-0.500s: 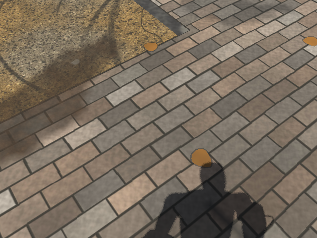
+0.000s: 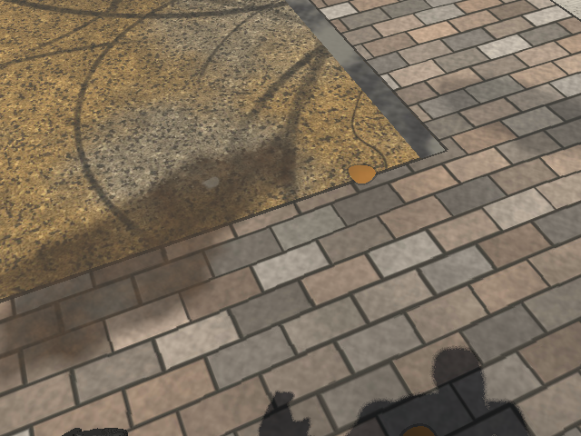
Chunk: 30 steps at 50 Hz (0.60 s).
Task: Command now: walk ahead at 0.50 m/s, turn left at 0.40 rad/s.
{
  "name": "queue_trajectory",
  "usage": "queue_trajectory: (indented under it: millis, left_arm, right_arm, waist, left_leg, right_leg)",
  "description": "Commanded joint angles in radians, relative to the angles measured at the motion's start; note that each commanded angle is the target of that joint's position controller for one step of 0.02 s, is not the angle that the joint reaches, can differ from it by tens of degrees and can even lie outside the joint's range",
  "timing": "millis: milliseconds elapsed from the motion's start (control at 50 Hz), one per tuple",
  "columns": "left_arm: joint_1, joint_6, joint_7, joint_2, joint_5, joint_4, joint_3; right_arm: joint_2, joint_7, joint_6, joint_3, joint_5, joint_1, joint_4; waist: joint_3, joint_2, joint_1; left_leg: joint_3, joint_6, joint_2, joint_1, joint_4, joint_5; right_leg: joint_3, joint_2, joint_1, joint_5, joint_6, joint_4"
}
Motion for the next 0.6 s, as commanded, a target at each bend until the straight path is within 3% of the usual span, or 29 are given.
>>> queue_trajectory:
  millis: [20, 40, 60, 80, 140, 200, 240, 300, 360, 380, 400, 420, 440, 460, 480, 500, 520, 560, 600]
  left_arm:
    - [0.177, 0.013, 0.001, 0.119, 0.002, -0.009, 0.035]
    - [0.151, 0.018, 0.002, 0.104, 0.007, -0.003, 0.029]
    - [0.143, 0.016, 0.005, 0.094, 0.015, 0.002, 0.023]
    - [0.146, 0.013, 0.005, 0.088, 0.011, 0.010, 0.021]
    - [0.174, 0.008, 0.009, 0.129, -0.007, 0.033, 0.031]
    - [0.194, 0.018, 0.014, 0.162, -0.014, 0.046, 0.038]
    - [0.218, 0.026, 0.015, 0.174, -0.021, 0.058, 0.039]
    - [0.279, 0.040, 0.013, 0.185, -0.030, 0.085, 0.038]
    - [0.287, 0.058, 0.018, 0.200, -0.033, 0.103, 0.041]
    - [0.269, 0.066, 0.022, 0.207, -0.033, 0.103, 0.041]
    - [0.271, 0.069, 0.026, 0.193, -0.031, 0.101, 0.035]
    - [0.266, 0.063, 0.030, 0.154, -0.010, 0.080, 0.018]
    - [0.359, 0.046, 0.025, 0.054, 0.018, 0.059, -0.018]
    - [0.402, 0.037, 0.022, 0.102, -0.001, 0.092, -0.010]
    - [0.342, 0.041, 0.020, 0.169, -0.027, 0.084, 0.010]
    - [0.270, 0.047, 0.023, 0.154, -0.029, 0.069, 0.006]
    - [0.239, 0.059, 0.030, 0.141, -0.016, 0.068, 0.007]
    - [0.263, 0.094, 0.040, 0.108, -0.006, 0.080, 0.006]
    - [0.282, 0.112, 0.047, 0.074, -0.003, 0.085, -0.001]
  right_arm:
    - [-0.130, -0.002, -0.019, -0.019, -0.007, -0.045, -0.092]
    - [-0.115, 0.001, -0.023, -0.020, -0.019, -0.088, -0.107]
    - [-0.096, 0.007, -0.024, -0.019, -0.015, -0.083, -0.112]
    - [-0.077, 0.011, -0.024, -0.015, -0.010, -0.073, -0.111]
    - [-0.040, 0.015, -0.024, 0.001, -0.020, -0.121, -0.135]
    - [-0.019, 0.025, -0.033, 0.017, -0.022, -0.208, -0.157]
    - [-0.016, 0.032, -0.039, 0.021, -0.017, -0.267, -0.168]
    - [-0.027, 0.043, -0.042, 0.020, -0.008, -0.343, -0.192]
    - [-0.054, 0.053, -0.047, 0.011, -0.010, -0.355, -0.207]
    - [-0.073, 0.052, -0.050, -0.001, -0.020, -0.290, -0.190]
    - [-0.110, 0.047, -0.051, -0.020, -0.033, -0.175, -0.151]
    - [-0.169, 0.038, -0.050, -0.038, -0.050, -0.045, -0.126]
    - [-0.250, 0.028, -0.038, -0.046, -0.073, 0.023, -0.124]
    - [-0.197, 0.033, -0.027, -0.035, -0.052, 0.053, -0.111]
    - [-0.154, 0.038, -0.022, -0.019, -0.041, -0.011, -0.113]
    - [-0.115, 0.039, -0.024, -0.007, -0.034, -0.078, -0.114]
    - [-0.088, 0.043, -0.027, 0.002, -0.035, -0.135, -0.111]
    - [-0.069, 0.047, -0.033, 0.007, -0.048, -0.207, -0.101]
    - [-0.073, 0.044, -0.041, 0.005, -0.058, -0.249, -0.085]
  waist:
    - [-0.066, -0.084, 0.109]
    - [-0.015, -0.077, 0.094]
    - [-0.010, -0.103, 0.070]
    - [-0.015, -0.124, 0.059]
    - [-0.006, -0.113, 0.058]
    - [0.002, -0.099, 0.084]
    - [0.013, -0.102, 0.105]
    - [0.029, -0.109, 0.131]
    - [0.037, -0.126, 0.103]
    - [-0.002, -0.123, 0.056]
    - [-0.082, -0.107, 0.001]
    - [-0.201, -0.057, -0.050]
    - [-0.337, 0.195, -0.024]
    - [-0.465, 0.217, -0.038]
    - [-0.333, 0.135, -0.031]
    - [-0.228, 0.087, -0.009]
    - [-0.160, 0.037, 0.019]
    - [-0.128, 0.057, 0.083]
    - [-0.132, 0.082, 0.114]
  left_leg:
    - [0.026, -0.014, 0.107, -0.496, 0.266, 0.112]
    - [0.028, -0.012, 0.131, -0.478, 0.209, 0.153]
    - [0.034, -0.007, 0.154, -0.429, 0.166, 0.178]
    - [0.050, -0.008, 0.163, -0.404, 0.126, 0.184]
    - [0.096, -0.026, 0.187, -0.425, -0.020, 0.229]
    - [0.131, -0.037, 0.190, -0.394, -0.210, 0.383]
    - [0.157, -0.040, 0.170, -0.343, -0.324, 0.471]
    - [0.176, -0.033, 0.145, -0.309, -0.416, 0.501]
    - [0.182, 0.004, 0.121, -0.259, -0.493, 0.437]
    - [0.203, 0.023, 0.093, -0.155, -0.543, 0.460]
    - [0.222, 0.049, 0.068, 0.025, -0.580, 0.534]
    - [0.120, 0.095, 0.185, 0.278, -0.529, 0.799]
    - [-0.243, 0.262, 0.469, 0.636, -0.494, 1.099]
    - [-0.394, 0.333, 0.526, 0.632, -0.552, 1.126]
    - [-0.250, 0.296, 0.473, 0.519, -0.559, 1.130]
    - [-0.135, 0.253, 0.409, 0.406, -0.576, 1.116]
    - [-0.076, 0.225, 0.366, 0.287, -0.615, 1.068]
    - [0.007, 0.202, 0.320, 0.087, -0.686, 1.031]
    - [0.071, 0.210, 0.298, -0.004, -0.712, 1.051]
  right_leg:
    - [0.502, -0.349, 0.485, -0.244, -0.172, -0.277]
    - [0.425, -0.316, 0.397, -0.135, -0.177, -0.296]
    - [0.361, -0.289, 0.343, -0.061, -0.172, -0.315]
    - [0.322, -0.274, 0.324, -0.013, -0.178, -0.333]
    - [0.245, -0.281, 0.315, 0.113, -0.211, -0.379]
    - [0.155, -0.260, 0.310, 0.170, -0.198, -0.401]
    - [0.101, -0.239, 0.303, 0.182, -0.178, -0.398]
    - [0.094, -0.261, 0.347, 0.182, -0.164, -0.378]
    - [0.097, -0.293, 0.416, 0.303, -0.134, -0.307]
    - [0.067, -0.269, 0.425, 0.472, -0.108, -0.214]
    - [0.029, -0.222, 0.400, 0.605, -0.076, -0.067]
    - [-0.008, -0.168, 0.262, 0.446, -0.026, 0.143]
    - [-0.047, -0.025, -0.108, -0.185, 0.056, 0.531]
    - [0.090, -0.008, -0.157, -0.504, 0.068, 0.702]
    - [0.102, -0.061, -0.212, -0.475, 0.066, 0.751]
    - [0.071, -0.099, -0.234, -0.423, 0.065, 0.705]
    - [0.058, -0.127, -0.213, -0.366, 0.069, 0.635]
    - [0.053, -0.146, -0.042, -0.272, 0.080, 0.523]
    - [0.038, -0.135, 0.063, -0.215, 0.092, 0.395]
Velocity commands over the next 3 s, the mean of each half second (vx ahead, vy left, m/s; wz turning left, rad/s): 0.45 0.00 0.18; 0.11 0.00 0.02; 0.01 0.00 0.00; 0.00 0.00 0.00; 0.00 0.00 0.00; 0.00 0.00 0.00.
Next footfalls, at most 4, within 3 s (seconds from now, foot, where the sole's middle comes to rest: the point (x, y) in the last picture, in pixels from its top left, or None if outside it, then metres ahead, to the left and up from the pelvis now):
0.42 left None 0.37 0.16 -0.76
0.80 right None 0.42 -0.08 -0.76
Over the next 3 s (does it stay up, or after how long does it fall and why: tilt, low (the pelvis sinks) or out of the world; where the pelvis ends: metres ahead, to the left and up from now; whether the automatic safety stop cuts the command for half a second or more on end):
stays up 0.36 0.06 0.01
